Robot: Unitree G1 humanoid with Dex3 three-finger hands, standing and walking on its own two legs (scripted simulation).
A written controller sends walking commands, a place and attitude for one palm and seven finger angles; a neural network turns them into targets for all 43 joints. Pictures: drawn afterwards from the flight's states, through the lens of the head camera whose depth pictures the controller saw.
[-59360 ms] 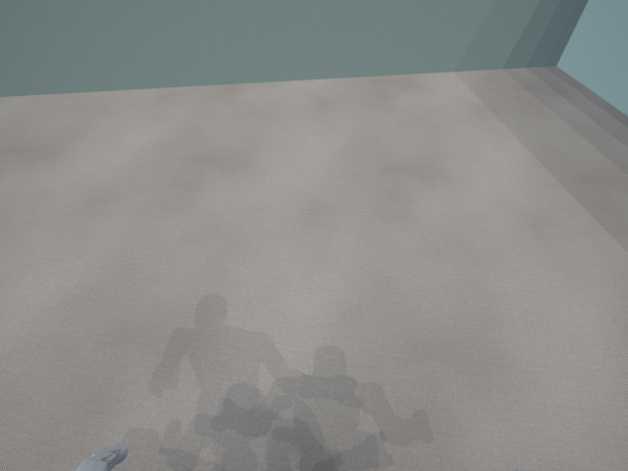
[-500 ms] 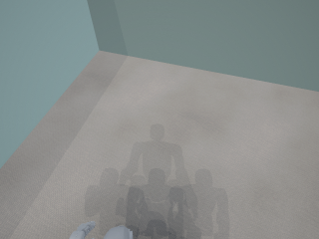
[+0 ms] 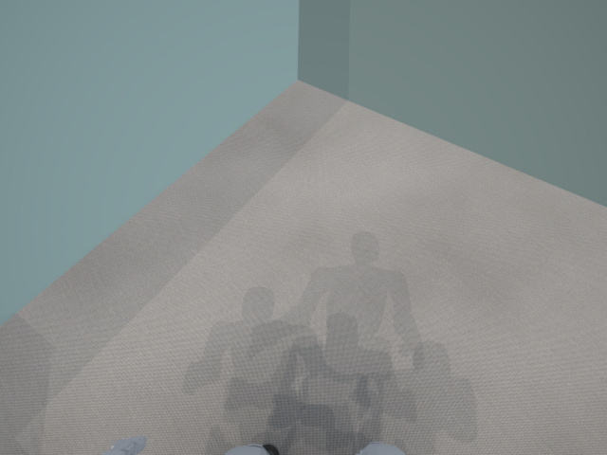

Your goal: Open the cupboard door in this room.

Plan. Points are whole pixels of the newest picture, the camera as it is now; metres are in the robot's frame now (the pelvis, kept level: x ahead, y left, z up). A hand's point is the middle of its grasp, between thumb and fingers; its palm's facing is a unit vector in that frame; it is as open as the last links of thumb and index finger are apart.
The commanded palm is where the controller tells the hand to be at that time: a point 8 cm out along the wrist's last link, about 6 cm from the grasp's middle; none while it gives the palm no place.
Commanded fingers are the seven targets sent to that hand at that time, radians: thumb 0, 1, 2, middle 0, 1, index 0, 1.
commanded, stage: turn to face it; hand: left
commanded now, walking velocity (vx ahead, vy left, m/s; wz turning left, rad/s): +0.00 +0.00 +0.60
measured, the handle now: out of the picture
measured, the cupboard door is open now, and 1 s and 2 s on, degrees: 49 49 49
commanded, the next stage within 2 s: none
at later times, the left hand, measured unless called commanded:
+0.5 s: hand out of the picture -0.02 +0.14 -0.18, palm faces +0.37 -0.90 -0.23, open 7.3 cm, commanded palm none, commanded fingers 0.00 0.90 0.90 -0.20 -0.30 -0.20 -0.30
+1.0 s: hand out of the picture +0.01 +0.13 -0.15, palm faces +0.59 -0.75 -0.30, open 7.4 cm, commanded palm none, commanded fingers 0.00 0.90 0.90 -0.20 -0.30 -0.20 -0.30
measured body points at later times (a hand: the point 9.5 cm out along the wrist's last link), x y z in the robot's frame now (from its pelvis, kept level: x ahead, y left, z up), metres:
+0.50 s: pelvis +0.02 -0.05 -0.01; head +0.07 -0.03 +0.44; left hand -0.04 +0.19 -0.16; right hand +0.23 -0.26 -0.14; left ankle +0.00 +0.06 -0.73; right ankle +0.00 -0.16 -0.74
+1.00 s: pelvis +0.05 -0.09 +0.00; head +0.11 -0.08 +0.44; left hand -0.03 +0.17 -0.12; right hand +0.26 -0.26 -0.16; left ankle -0.04 +0.02 -0.67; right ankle +0.09 -0.19 -0.74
